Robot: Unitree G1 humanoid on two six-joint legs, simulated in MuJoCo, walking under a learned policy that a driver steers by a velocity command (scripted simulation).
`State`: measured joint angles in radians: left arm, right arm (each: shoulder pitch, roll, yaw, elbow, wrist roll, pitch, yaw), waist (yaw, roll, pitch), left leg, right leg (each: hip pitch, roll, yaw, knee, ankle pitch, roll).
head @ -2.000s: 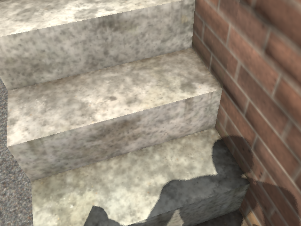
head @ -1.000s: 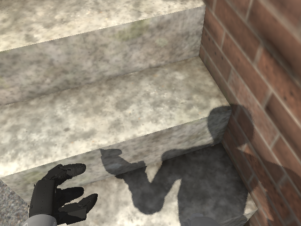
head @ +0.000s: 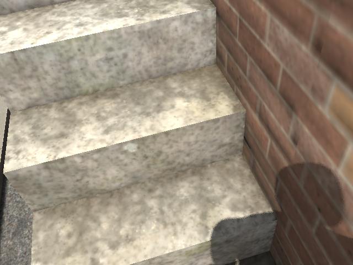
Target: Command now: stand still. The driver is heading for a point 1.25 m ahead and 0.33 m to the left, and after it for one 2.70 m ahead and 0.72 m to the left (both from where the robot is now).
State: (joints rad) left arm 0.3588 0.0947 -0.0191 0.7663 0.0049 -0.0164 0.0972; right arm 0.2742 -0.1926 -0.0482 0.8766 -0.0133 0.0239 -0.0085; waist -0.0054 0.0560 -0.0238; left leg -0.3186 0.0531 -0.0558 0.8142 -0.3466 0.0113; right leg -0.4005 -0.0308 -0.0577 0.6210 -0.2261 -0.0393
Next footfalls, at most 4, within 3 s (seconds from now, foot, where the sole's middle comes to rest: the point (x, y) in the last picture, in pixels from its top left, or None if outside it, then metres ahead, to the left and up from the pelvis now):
0.50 left None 0.02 0.21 -0.76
0.94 right None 0.27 0.17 -0.57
1.22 left None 0.28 0.46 -0.34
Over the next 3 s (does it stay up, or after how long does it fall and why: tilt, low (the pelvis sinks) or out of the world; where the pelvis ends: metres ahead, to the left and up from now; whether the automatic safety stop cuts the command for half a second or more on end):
falls after 1.76 s (tilt)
